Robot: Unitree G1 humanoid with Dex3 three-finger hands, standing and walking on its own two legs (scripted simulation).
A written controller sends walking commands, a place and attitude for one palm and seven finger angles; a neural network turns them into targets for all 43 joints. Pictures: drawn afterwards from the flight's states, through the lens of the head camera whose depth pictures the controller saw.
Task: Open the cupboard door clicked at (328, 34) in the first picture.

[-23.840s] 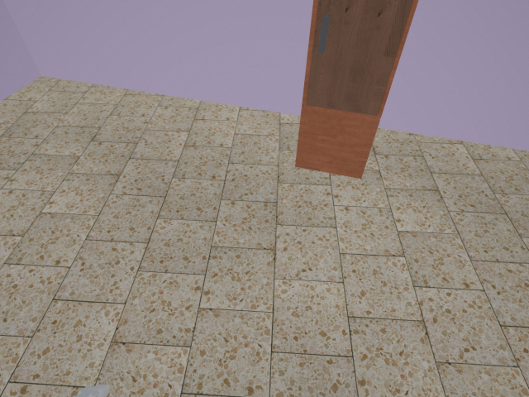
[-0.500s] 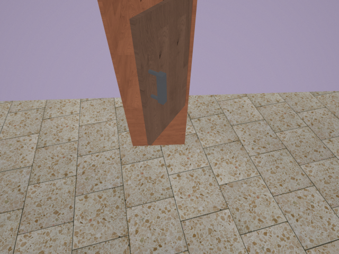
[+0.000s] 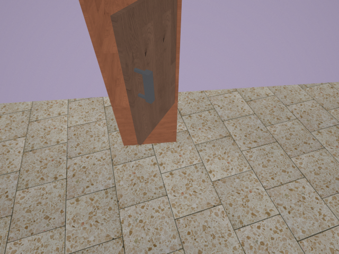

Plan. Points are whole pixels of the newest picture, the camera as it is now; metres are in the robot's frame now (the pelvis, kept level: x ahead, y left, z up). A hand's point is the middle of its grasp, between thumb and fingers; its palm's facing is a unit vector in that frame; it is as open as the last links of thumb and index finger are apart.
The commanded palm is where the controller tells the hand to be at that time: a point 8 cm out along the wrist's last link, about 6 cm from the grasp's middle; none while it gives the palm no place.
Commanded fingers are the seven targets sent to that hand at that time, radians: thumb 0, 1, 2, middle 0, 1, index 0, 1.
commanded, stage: walk to a spot facing it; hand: left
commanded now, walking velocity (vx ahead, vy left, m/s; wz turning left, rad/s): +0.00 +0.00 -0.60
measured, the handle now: (143, 85) +0.65 +0.14 +0.00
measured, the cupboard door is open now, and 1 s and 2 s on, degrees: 55 55 55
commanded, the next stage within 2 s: none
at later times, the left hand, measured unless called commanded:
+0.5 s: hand out of the picture +0.11 +0.21 -0.16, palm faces -0.21 -0.95 -0.24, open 7.4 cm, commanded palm none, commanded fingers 0.00 0.90 0.90 -0.20 -0.30 -0.20 -0.30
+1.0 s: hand out of the picture +0.13 +0.11 -0.17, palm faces -0.46 -0.87 -0.20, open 7.4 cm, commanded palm none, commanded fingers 0.00 0.90 0.90 -0.20 -0.30 -0.20 -0.30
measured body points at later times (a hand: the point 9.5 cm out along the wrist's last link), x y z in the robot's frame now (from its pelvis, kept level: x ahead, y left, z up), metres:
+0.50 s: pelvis -0.02 +0.02 +0.00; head +0.04 +0.01 +0.45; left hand +0.12 +0.26 -0.14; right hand -0.04 -0.22 -0.15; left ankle +0.00 +0.13 -0.74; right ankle -0.07 -0.11 -0.68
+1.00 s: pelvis +0.00 -0.03 +0.00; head +0.05 -0.06 +0.45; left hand +0.15 +0.16 -0.15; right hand -0.03 -0.31 -0.13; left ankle +0.07 +0.09 -0.70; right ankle -0.06 -0.11 -0.74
